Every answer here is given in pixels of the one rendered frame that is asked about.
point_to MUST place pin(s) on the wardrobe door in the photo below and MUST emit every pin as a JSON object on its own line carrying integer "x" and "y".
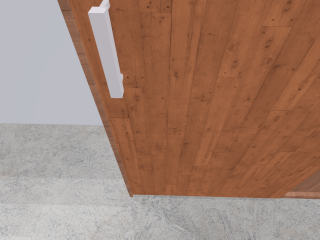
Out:
{"x": 221, "y": 97}
{"x": 311, "y": 184}

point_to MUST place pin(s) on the handle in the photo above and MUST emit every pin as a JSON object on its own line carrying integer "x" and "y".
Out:
{"x": 103, "y": 34}

